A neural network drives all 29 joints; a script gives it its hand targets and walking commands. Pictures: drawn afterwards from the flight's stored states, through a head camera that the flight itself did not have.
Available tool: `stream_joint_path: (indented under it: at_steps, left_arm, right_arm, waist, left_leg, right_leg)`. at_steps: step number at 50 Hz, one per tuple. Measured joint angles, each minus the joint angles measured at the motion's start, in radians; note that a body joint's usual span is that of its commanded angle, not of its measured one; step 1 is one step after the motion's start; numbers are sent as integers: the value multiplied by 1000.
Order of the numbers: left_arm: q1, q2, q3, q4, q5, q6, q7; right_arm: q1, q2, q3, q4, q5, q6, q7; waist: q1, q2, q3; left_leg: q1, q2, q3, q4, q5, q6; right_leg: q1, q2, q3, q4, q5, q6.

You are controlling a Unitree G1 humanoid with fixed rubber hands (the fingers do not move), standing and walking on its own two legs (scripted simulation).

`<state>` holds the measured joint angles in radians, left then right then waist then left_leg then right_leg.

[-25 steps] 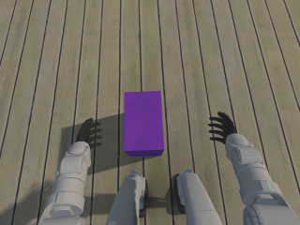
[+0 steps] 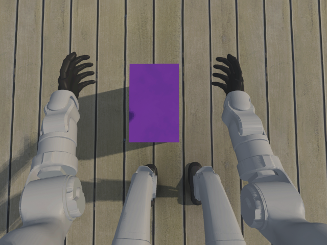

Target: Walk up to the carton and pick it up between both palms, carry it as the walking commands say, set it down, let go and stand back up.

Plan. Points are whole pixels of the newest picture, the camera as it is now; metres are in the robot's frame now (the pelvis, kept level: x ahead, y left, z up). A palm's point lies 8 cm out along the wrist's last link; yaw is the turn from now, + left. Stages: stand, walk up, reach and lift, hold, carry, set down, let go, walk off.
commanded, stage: reach and lift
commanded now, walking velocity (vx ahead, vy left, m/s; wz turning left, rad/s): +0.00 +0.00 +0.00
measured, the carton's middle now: (155, 108) +0.46 +0.07 -0.51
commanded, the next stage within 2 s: none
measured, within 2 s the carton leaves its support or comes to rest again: neither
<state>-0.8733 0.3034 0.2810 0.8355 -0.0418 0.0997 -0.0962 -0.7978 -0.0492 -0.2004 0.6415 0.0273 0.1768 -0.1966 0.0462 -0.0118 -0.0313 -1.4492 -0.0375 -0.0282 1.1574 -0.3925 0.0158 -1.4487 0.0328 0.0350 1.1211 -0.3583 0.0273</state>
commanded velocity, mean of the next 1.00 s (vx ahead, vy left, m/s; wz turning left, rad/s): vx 0.00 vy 0.00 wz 0.00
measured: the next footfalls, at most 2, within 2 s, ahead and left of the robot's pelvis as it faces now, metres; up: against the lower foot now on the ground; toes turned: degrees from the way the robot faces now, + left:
none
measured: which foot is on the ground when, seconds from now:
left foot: down 0.00-1.00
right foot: down 0.00-1.00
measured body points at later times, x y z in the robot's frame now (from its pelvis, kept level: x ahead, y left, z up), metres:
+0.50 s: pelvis -0.03 -0.01 -0.08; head +0.29 +0.01 +0.24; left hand +0.45 +0.24 -0.21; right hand +0.46 -0.13 -0.22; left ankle +0.05 +0.11 -0.62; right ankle +0.07 -0.13 -0.62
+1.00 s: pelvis -0.05 +0.00 -0.20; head +0.30 +0.02 +0.08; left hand +0.45 +0.24 -0.37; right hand +0.45 -0.12 -0.38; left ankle +0.05 +0.11 -0.62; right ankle +0.06 -0.13 -0.62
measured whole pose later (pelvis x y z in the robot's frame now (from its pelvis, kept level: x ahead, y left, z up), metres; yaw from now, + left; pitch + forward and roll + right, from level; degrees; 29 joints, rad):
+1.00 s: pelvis -0.05 +0.00 -0.20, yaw +0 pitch +46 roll -3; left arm -1.17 0.36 0.15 0.97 -0.15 0.08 -0.01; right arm -1.10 -0.14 -0.19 0.82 0.11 0.11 -0.24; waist 0.05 -0.01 0.09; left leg -2.17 -0.07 -0.03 1.90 -0.52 0.00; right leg -2.16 0.09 0.04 1.86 -0.51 0.08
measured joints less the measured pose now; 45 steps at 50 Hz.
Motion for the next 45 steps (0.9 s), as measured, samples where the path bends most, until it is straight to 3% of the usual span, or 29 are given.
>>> stream_joint_path:
  at_steps: [8,14,18,21,26,36,41,45]
  left_arm:
    - [-31,-37,36,-22,41,-35,-2]
    - [-53,-69,67,74,92,-51,11]
    - [-75,-63,59,83,77,-50,16]
    - [-117,-38,56,128,69,-49,15]
    - [-162,-11,6,62,21,-23,35]
    - [-216,12,-57,55,-42,19,65]
    - [-227,8,-54,112,-31,-1,72]
    - [-250,30,-75,150,-70,-20,75]
  right_arm:
    - [-8,54,-84,-14,-85,-64,4]
    - [6,42,-117,55,-105,-80,24]
    - [-25,23,-106,46,-72,-74,17]
    - [-89,5,-103,102,-73,-69,13]
    - [-145,-17,-67,44,-17,-45,-13]
    - [-165,-32,-21,29,34,-5,-45]
    - [-183,-56,-3,79,55,-27,-40]
    - [-236,-69,5,155,68,-52,-34]
  waist:
    - [-11,22,-68]
    - [-10,4,-110]
    - [-5,0,-92]
    - [-8,2,-82]
    - [0,11,-31]
    - [-7,-6,8]
    - [12,-2,4]
    - [13,1,26]
  left_leg:
    - [-88,-16,-28,-21,25,-1]
    - [-164,-18,-18,11,24,-2]
    - [-228,-19,-12,93,5,-5]
    - [-301,-23,-11,178,-17,-10]
    - [-410,-31,-19,323,-51,-20]
    - [-561,-28,-28,527,-107,-29]
    - [-627,-21,-21,607,-128,-23]
    - [-683,-24,-7,664,-130,-16]
  right_leg:
    - [-70,9,12,-35,16,16]
    - [-153,14,28,8,14,20]
    - [-223,19,31,98,-7,21]
    - [-297,21,28,189,-32,20]
    - [-404,23,15,336,-71,16]
    - [-551,43,-1,529,-122,19]
    - [-617,56,2,602,-137,29]
    - [-674,58,13,663,-142,40]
